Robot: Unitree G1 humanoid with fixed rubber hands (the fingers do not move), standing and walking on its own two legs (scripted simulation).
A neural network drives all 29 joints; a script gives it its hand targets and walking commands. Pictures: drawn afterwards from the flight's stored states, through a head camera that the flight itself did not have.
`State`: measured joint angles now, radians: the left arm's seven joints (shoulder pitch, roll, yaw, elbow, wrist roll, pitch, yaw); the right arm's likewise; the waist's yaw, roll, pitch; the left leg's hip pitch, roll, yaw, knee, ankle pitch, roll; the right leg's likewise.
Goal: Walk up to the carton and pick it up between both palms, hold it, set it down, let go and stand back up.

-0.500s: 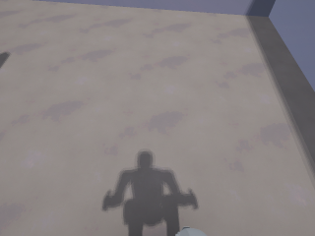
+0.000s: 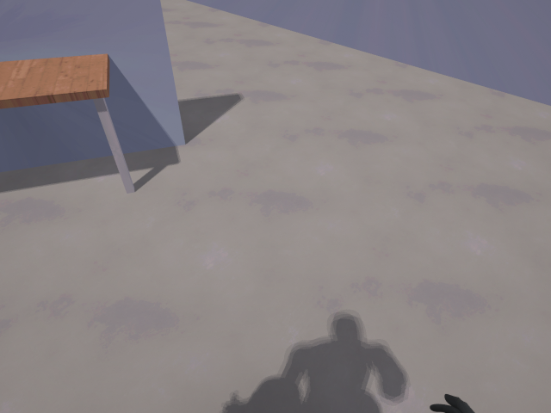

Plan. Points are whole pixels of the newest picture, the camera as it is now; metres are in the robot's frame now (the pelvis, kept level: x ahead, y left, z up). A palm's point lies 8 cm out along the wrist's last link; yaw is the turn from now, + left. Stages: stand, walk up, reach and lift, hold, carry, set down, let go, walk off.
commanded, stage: walk up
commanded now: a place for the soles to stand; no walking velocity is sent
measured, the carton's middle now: out of the picture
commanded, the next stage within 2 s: none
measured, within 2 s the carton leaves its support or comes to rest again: neither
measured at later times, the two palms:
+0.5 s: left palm (49, 377) +0.21 +0.38 -0.09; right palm (359, 352) +0.29 -0.13 -0.14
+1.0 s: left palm out of the picture +0.38 +0.58 -0.10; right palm (253, 247) +0.52 +0.08 -0.12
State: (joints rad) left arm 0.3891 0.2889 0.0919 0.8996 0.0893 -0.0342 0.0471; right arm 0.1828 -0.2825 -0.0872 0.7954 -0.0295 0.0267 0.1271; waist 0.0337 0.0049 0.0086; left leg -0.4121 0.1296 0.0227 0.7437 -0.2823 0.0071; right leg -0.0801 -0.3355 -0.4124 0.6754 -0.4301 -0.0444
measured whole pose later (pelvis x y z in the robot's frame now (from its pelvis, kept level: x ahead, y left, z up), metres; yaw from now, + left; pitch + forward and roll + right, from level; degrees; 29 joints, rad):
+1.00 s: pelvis +0.37 +0.31 -0.01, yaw +22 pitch -3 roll +2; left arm 0.30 0.23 0.03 0.68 0.01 -0.05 0.00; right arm 0.32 -0.27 -0.04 0.75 -0.04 0.00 0.02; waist -0.07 0.00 0.08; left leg -0.29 -0.03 0.10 0.80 -0.46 0.07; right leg -0.53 -0.09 -0.13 0.95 -0.44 -0.03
